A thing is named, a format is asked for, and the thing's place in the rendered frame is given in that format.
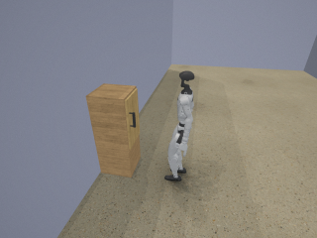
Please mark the robot right shin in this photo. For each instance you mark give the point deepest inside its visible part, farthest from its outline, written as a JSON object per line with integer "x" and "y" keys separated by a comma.
{"x": 180, "y": 161}

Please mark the left robot upper arm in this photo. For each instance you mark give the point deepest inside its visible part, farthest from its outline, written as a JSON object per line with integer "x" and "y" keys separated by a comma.
{"x": 185, "y": 104}

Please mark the handle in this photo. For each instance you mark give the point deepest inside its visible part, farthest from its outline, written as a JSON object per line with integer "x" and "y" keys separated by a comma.
{"x": 134, "y": 119}

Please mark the cupboard door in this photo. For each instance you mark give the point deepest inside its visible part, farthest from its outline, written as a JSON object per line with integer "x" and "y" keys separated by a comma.
{"x": 132, "y": 105}

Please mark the left robot hand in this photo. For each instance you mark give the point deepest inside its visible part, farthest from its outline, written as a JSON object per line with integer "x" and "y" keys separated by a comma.
{"x": 182, "y": 147}

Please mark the left robot forearm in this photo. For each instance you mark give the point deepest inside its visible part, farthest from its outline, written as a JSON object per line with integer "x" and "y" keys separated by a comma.
{"x": 187, "y": 128}

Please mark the robot left thigh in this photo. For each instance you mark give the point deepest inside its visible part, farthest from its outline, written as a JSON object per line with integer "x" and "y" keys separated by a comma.
{"x": 174, "y": 145}

